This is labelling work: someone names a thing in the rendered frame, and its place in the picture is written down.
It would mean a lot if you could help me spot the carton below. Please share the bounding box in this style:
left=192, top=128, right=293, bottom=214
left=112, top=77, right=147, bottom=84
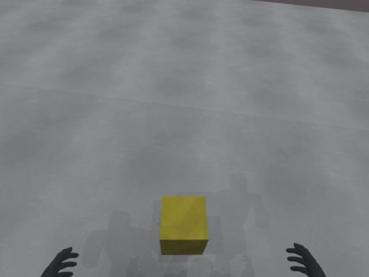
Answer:
left=160, top=196, right=209, bottom=255

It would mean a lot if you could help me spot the robot right hand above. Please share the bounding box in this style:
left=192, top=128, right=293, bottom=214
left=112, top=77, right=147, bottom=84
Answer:
left=286, top=243, right=326, bottom=277

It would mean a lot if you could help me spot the robot left hand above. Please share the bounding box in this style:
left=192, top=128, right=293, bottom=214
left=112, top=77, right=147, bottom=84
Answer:
left=41, top=247, right=79, bottom=277

